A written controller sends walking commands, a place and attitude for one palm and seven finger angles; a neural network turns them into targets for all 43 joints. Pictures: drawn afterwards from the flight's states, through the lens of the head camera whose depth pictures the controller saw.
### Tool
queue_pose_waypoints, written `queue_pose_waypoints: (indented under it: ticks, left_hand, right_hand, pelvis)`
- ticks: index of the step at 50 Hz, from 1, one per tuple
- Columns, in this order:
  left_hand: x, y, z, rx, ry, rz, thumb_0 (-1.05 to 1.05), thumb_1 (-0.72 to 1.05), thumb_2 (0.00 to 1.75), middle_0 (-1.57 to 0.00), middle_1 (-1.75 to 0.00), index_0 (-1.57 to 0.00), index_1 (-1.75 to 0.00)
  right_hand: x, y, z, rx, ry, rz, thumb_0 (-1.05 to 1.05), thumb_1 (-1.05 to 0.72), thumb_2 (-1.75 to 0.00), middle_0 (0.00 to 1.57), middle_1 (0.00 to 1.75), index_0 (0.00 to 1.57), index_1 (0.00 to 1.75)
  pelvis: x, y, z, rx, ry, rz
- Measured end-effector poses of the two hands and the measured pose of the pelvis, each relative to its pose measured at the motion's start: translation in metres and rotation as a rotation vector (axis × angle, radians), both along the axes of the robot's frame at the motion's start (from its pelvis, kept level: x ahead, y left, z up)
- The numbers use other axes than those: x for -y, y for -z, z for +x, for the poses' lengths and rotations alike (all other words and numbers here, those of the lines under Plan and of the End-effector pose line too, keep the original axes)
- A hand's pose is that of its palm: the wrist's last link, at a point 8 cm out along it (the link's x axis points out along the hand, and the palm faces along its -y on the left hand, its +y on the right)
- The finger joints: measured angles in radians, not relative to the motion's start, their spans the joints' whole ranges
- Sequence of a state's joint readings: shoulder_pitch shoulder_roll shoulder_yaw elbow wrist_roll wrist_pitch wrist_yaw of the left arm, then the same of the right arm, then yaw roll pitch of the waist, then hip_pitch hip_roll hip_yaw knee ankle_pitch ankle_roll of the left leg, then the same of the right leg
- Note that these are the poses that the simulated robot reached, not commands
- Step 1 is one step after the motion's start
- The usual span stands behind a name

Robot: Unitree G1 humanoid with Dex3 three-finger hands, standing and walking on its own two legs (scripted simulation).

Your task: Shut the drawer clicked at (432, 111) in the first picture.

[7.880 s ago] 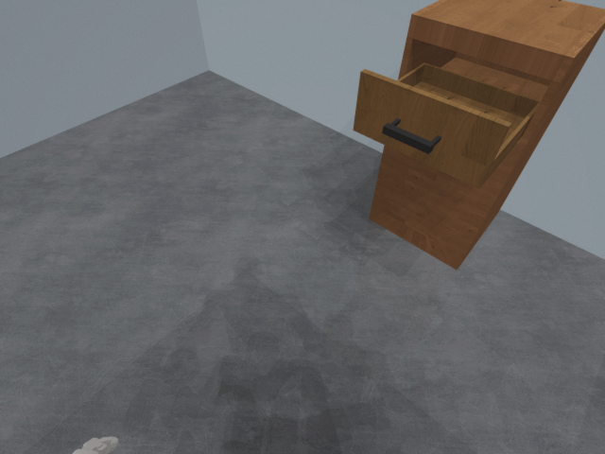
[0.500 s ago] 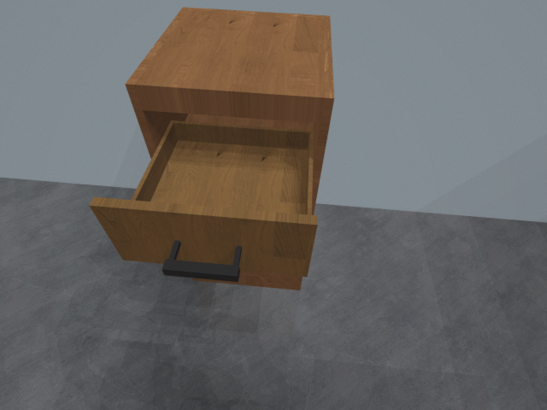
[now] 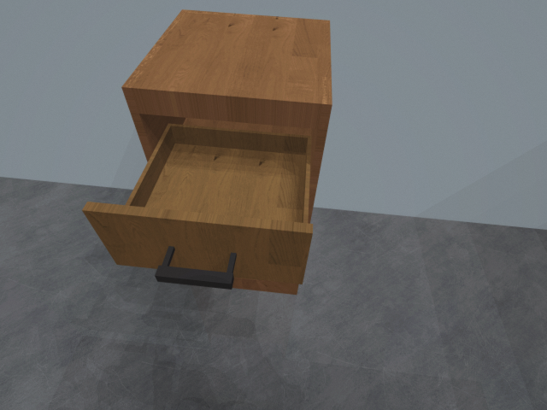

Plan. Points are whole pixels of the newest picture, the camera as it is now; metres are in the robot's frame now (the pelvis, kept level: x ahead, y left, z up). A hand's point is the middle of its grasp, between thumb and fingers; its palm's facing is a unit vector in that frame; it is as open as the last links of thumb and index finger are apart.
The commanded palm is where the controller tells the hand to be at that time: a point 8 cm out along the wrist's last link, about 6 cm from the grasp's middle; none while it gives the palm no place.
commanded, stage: look again from close up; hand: left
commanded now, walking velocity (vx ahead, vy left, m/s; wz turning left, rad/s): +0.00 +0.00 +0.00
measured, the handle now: (198, 266) +0.36 +0.16 -0.06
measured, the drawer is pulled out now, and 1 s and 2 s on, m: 0.28 0.28 0.28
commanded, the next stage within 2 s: shuffle to correct the standing spot in 0.06 s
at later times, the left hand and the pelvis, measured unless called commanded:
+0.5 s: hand out of the picture -0.02 +0.15 -0.19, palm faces +0.02 -0.98 -0.18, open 7.4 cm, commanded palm none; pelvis +0.02 +0.00 -0.01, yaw +0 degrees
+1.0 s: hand out of the picture +0.03 +0.20 -0.18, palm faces +0.02 -0.97 -0.22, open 7.4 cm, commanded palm none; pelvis +0.02 +0.02 +0.00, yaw +0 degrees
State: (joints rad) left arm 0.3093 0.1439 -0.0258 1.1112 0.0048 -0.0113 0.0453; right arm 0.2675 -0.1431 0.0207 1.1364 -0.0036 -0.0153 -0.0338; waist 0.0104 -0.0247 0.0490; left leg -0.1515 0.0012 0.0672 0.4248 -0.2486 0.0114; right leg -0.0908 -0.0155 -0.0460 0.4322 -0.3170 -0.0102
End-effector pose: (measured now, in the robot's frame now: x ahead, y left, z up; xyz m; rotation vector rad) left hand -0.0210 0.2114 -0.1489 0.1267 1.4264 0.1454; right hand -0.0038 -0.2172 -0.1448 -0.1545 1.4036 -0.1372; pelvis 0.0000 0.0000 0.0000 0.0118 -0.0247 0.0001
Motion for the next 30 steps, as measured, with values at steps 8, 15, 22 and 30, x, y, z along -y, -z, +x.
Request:
queue_pose_waypoints:
  ticks: [8, 15, 22, 30]
  left_hand:
    - [0.001, -0.002, 0.003, 0.007, 0.001, 0.011, 0.00, 0.91, 0.90, -0.20, -0.30, -0.20, -0.30]
    - [0.006, 0.000, 0.000, -0.010, 0.005, 0.006, 0.00, 0.91, 0.90, -0.20, -0.30, -0.20, -0.30]
    - [0.010, 0.007, -0.003, -0.029, -0.001, 0.007, 0.00, 0.91, 0.90, -0.20, -0.30, -0.20, -0.30]
    - [-0.004, 0.012, 0.023, 0.017, 0.003, 0.013, 0.01, 0.90, 0.90, -0.20, -0.30, -0.20, -0.30]
  right_hand:
    - [0.001, 0.001, -0.003, -0.007, 0.005, 0.010, 0.01, -0.92, -0.90, 0.20, 0.30, 0.20, 0.30]
    - [0.001, 0.005, -0.009, -0.025, 0.017, 0.025, 0.01, -0.92, -0.90, 0.20, 0.30, 0.20, 0.30]
    - [0.003, 0.012, -0.005, -0.046, 0.025, 0.026, 0.01, -0.91, -0.90, 0.20, 0.30, 0.20, 0.30]
    - [-0.003, 0.013, 0.019, 0.030, 0.020, -0.004, 0.02, -0.92, -0.90, 0.20, 0.30, 0.20, 0.30]
  pelvis:
    - [0.004, 0.000, 0.001, 0.002, 0.001, 0.002]
    - [0.008, 0.002, 0.004, 0.003, 0.004, 0.004]
    - [0.009, 0.010, 0.014, -0.024, -0.007, -0.034]
    - [-0.004, 0.014, 0.021, -0.013, -0.001, -0.017]
